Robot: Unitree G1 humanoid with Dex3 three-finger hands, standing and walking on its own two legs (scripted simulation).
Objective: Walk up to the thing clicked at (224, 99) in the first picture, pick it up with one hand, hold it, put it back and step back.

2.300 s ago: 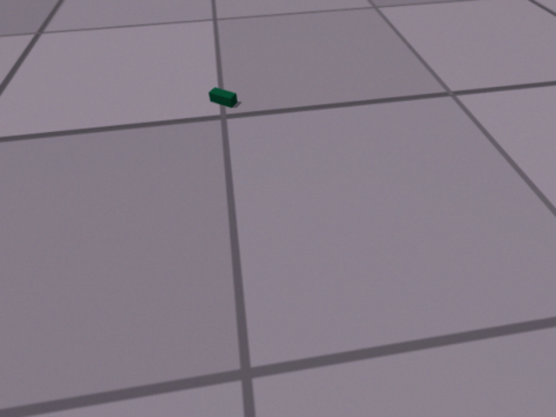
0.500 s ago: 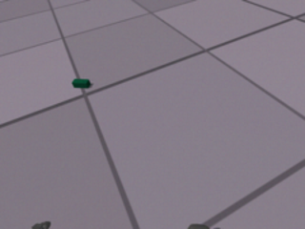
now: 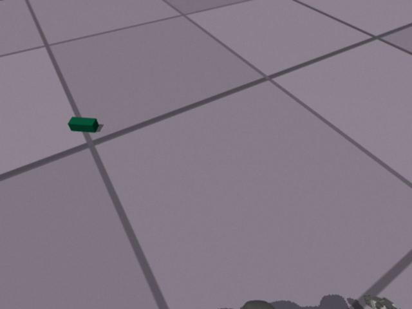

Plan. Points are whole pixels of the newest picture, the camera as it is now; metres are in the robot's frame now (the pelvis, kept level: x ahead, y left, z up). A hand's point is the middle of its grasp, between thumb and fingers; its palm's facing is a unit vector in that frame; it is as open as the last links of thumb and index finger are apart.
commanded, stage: walk up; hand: left
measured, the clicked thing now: (83, 124) +1.38 +0.76 -0.72
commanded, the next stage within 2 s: none
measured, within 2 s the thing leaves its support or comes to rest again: neither
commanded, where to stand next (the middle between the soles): +0.97 +0.57 m, yaw -10 degrees
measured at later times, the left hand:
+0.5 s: hand (34, 242) +0.30 +0.40 -0.10, palm faces -0.02 -0.86 -0.51, open 7.4 cm
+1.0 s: hand (29, 163) +0.55 +0.51 -0.12, palm faces -0.18 -0.87 -0.46, open 7.4 cm
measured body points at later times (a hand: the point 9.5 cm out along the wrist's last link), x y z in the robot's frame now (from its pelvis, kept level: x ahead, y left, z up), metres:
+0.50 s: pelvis +0.22 +0.09 +0.00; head +0.23 +0.06 +0.45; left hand +0.30 +0.44 -0.07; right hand +0.31 -0.23 -0.12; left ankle +0.33 +0.26 -0.68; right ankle +0.23 -0.06 -0.72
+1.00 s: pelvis +0.44 +0.23 +0.01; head +0.47 +0.20 +0.46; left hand +0.56 +0.55 -0.09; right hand +0.42 -0.10 -0.12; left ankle +0.40 +0.30 -0.72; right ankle +0.54 +0.12 -0.70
